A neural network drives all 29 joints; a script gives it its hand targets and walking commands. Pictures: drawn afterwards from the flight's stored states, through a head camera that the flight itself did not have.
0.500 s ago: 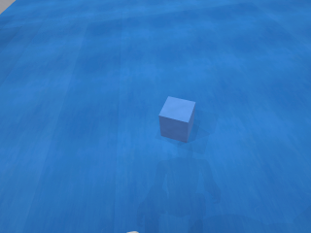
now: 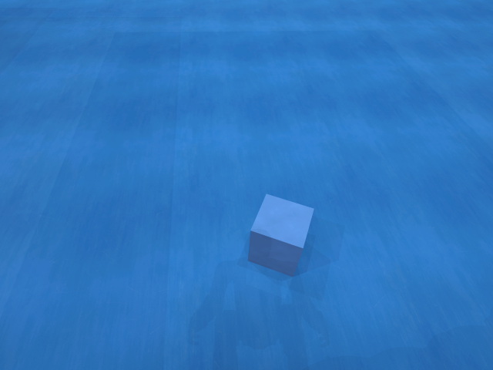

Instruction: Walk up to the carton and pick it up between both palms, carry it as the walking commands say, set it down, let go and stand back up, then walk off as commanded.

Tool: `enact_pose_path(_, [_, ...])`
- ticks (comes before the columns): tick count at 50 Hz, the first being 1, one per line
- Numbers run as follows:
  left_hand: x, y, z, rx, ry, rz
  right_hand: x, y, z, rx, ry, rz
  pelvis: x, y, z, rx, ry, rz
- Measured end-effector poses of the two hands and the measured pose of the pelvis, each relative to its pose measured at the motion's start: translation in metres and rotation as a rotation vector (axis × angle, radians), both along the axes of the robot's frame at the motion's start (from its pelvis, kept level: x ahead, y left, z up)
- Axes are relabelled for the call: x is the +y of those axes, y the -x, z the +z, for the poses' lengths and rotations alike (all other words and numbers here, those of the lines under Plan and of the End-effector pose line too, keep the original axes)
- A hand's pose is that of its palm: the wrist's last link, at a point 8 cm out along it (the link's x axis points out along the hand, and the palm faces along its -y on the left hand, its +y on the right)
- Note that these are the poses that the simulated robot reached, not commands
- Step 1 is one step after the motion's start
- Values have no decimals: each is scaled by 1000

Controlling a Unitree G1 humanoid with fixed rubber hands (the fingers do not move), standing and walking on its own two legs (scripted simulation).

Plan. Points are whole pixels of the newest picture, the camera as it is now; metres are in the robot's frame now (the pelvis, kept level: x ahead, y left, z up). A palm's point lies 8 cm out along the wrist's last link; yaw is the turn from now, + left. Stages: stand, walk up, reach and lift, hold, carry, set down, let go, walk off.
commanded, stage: walk up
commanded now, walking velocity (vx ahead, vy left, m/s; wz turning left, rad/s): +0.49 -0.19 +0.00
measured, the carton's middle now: (279, 235) +0.76 -0.13 -0.64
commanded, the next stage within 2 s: none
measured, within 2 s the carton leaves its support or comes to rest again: neither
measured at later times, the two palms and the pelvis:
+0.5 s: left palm (168, 343) +0.21 +0.17 -0.14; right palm (419, 326) +0.25 -0.31 -0.14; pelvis +0.18 -0.07 -0.01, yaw +2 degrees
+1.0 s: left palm (148, 308) +0.28 +0.23 -0.16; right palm (394, 282) +0.32 -0.27 -0.10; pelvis +0.27 -0.01 +0.01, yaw +3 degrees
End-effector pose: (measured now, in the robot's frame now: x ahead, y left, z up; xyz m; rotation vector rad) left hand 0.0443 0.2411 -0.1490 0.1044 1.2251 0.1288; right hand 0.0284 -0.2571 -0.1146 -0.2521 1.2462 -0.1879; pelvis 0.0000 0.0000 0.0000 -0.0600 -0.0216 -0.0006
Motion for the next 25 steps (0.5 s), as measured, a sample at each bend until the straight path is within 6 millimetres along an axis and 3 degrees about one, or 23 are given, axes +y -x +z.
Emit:
enact_pose_path(5, [-6,-56,6,-47,21,-12,-5,-14,2,31,0,-17,-4,-36,3,-20,-2,2])
enact_pose_path(13, [-37,-123,6,-34,26,-16,-28,-72,-10,66,-23,-20,-30,-101,-2,5,-34,3])
enact_pose_path(18, [-55,-160,-4,-9,-28,-7,-50,-125,-37,67,-57,-13,-57,-146,-20,18,-63,4])
enact_pose_path(25, [-70,-168,5,26,-56,49,-56,-223,-30,-45,-74,53,-70,-182,-10,22,-63,35])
